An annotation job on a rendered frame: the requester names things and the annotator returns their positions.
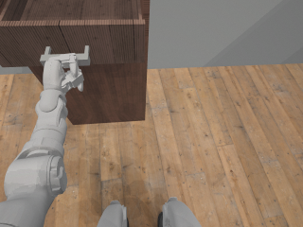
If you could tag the left robot hand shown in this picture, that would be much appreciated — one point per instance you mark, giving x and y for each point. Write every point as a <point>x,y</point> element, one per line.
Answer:
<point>54,77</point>

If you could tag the robot thigh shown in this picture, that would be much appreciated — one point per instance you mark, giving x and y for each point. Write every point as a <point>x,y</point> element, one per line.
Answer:
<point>115,215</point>
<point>177,214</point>

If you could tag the cabinet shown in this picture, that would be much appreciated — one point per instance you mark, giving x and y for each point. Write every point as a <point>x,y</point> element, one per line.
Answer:
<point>112,92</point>

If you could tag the robot left forearm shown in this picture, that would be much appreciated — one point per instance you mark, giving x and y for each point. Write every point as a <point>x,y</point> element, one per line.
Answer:
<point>50,130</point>

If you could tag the left robot upper arm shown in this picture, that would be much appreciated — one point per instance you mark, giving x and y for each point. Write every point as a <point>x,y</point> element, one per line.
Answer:
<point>32,185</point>

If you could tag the drawer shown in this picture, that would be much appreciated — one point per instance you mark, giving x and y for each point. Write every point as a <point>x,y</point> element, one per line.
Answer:
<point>113,29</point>

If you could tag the robot right thigh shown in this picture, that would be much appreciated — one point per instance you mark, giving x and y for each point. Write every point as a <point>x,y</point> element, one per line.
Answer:
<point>177,214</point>

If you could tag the handle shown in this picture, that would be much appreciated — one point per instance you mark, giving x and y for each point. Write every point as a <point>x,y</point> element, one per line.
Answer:
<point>83,58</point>

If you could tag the robot left thigh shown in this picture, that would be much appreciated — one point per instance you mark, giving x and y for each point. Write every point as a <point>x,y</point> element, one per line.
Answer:
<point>115,215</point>

